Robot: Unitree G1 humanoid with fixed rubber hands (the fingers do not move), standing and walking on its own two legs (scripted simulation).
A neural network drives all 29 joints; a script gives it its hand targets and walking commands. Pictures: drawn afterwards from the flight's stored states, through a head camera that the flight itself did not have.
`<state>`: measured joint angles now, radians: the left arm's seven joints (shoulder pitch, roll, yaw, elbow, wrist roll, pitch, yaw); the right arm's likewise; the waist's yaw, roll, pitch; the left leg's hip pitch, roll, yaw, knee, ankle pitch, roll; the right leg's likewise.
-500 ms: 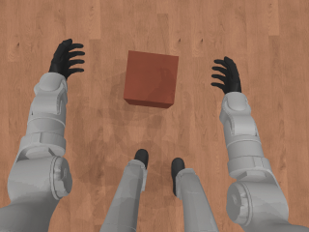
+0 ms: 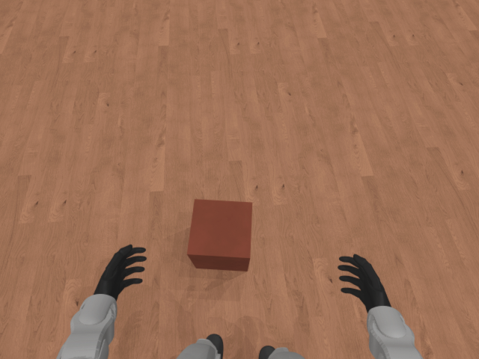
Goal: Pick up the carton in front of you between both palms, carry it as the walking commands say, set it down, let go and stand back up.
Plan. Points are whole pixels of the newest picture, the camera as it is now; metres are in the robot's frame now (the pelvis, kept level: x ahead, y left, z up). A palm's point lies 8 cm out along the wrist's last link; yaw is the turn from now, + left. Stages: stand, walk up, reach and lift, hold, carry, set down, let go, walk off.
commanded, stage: let go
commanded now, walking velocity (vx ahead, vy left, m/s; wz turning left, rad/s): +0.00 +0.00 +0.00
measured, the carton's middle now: (222, 237) +0.49 +0.08 -0.64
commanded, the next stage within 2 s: stand in 0.58 s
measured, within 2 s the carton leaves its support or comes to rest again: neither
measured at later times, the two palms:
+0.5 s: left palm (108, 323) +0.18 +0.22 -0.05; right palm (407, 330) +0.18 -0.24 -0.05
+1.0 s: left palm (88, 345) +0.14 +0.26 -0.08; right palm (394, 339) +0.17 -0.25 -0.11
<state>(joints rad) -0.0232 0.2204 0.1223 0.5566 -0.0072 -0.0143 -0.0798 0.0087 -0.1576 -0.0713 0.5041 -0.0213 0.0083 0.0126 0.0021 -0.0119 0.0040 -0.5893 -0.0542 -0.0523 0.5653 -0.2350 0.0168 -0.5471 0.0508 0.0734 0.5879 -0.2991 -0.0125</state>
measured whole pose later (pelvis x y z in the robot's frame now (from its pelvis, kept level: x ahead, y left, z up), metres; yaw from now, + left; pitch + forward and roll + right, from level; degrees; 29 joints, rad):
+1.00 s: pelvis +0.06 -0.01 +0.00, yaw +4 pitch +4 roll +1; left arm 0.33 0.26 0.00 0.62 0.02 -0.02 0.05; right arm 0.31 -0.26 0.00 0.76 -0.02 -0.05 -0.02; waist 0.02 0.01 -0.10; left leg -0.31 -0.08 -0.10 0.61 -0.37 0.02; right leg -0.23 0.00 -0.02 0.60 -0.45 -0.03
